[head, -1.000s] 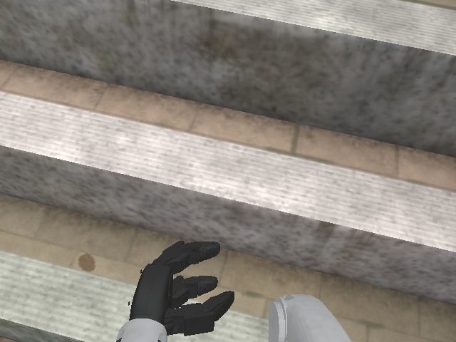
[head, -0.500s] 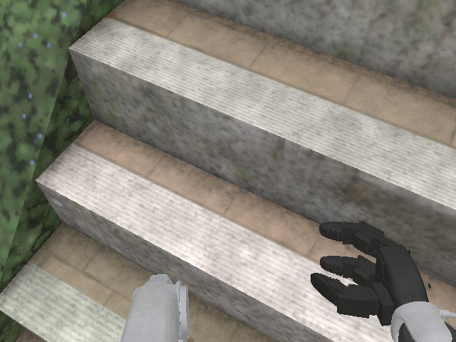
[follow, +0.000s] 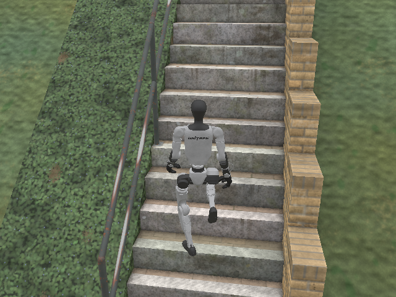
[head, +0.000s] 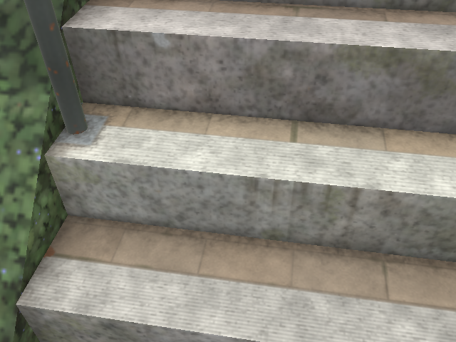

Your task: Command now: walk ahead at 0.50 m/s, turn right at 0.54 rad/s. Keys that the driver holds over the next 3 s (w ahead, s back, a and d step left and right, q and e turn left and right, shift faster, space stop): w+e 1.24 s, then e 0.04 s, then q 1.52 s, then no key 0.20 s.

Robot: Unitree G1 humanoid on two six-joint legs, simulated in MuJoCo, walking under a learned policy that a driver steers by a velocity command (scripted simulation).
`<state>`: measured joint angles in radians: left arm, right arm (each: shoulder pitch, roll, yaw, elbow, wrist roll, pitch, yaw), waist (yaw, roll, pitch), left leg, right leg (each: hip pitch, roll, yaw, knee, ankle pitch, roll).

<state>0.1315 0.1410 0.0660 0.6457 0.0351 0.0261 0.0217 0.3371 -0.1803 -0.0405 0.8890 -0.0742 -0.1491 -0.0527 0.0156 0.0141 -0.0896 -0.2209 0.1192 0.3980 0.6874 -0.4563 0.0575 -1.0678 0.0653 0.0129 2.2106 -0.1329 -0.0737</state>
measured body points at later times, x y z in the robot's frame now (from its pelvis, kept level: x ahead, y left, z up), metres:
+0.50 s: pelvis +0.19 -0.03 +0.16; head +0.19 -0.02 +0.61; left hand +0.37 +0.17 +0.03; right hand +0.34 -0.29 +0.12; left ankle +0.20 +0.12 -0.29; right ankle +0.25 -0.10 -0.52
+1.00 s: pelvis +0.40 +0.03 +0.33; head +0.40 +0.05 +0.78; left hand +0.68 +0.14 +0.25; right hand +0.38 -0.25 +0.23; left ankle +0.49 +0.09 -0.29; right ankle +0.29 -0.07 -0.17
